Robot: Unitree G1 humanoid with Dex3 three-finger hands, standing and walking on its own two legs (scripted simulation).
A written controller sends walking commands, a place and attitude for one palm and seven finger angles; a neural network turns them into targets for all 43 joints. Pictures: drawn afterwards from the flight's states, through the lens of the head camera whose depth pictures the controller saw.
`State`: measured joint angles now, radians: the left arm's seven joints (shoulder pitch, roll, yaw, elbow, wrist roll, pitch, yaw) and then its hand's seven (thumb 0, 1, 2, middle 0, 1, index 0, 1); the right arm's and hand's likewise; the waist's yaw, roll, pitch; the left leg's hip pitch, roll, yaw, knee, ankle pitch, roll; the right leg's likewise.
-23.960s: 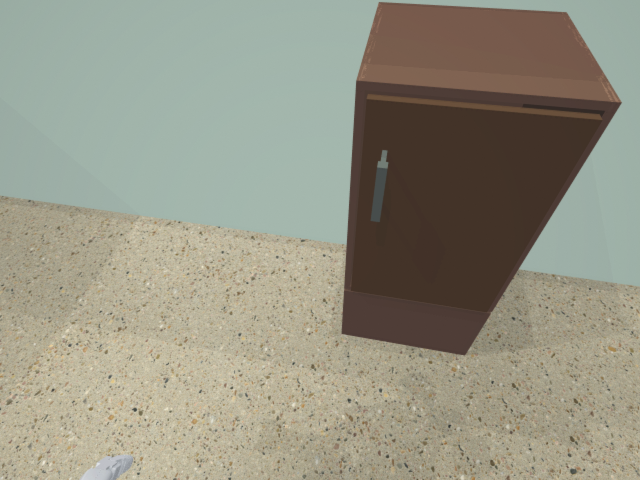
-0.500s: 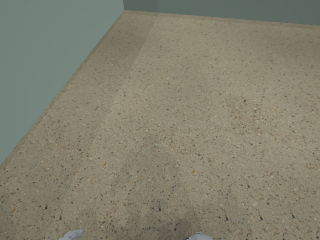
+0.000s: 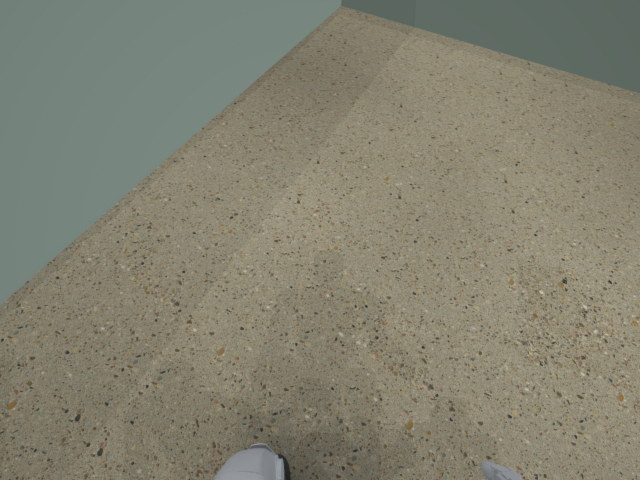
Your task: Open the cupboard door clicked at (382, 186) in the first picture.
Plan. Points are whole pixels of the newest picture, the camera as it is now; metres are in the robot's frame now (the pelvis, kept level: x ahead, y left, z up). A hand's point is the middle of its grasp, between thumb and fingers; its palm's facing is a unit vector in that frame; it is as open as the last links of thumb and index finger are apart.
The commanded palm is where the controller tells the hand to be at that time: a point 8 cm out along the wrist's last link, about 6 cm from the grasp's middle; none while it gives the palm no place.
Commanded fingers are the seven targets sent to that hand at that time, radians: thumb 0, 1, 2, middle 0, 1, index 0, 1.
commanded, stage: turn to face it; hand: left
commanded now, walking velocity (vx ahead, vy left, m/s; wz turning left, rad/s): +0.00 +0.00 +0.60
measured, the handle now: out of the picture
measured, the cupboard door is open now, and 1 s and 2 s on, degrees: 46 46 46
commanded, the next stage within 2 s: none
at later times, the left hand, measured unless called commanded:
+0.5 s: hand (200, 426) +0.19 +0.17 -0.12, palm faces +0.23 -0.93 -0.28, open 7.4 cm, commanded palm none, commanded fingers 0.00 0.90 0.90 -0.20 -0.30 -0.20 -0.30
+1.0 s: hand out of the picture +0.01 +0.16 -0.16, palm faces +0.59 -0.76 -0.26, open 7.4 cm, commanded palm none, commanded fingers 0.00 0.90 0.90 -0.20 -0.30 -0.20 -0.30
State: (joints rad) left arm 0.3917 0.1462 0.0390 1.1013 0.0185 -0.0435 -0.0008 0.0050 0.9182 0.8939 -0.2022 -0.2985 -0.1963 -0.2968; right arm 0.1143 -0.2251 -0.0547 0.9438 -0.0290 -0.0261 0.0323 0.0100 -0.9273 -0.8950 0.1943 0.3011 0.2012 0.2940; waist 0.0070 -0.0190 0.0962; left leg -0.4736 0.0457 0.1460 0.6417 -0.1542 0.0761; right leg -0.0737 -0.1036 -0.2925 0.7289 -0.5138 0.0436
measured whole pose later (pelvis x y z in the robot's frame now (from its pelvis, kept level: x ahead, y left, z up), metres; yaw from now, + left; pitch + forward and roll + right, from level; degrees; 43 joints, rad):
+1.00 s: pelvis +0.12 -0.04 +0.01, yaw +35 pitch +2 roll -1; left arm 0.24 0.28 0.07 0.95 0.02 0.07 0.02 0.01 0.91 0.89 -0.20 -0.30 -0.19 -0.30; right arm 0.07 -0.24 -0.05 0.87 -0.01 0.03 0.01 0.01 -0.91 -0.89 0.20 0.30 0.20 0.29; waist 0.03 -0.05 0.12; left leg -0.33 -0.01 0.06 0.63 -0.33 0.05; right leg -0.45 -0.11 -0.08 1.14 -0.53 0.08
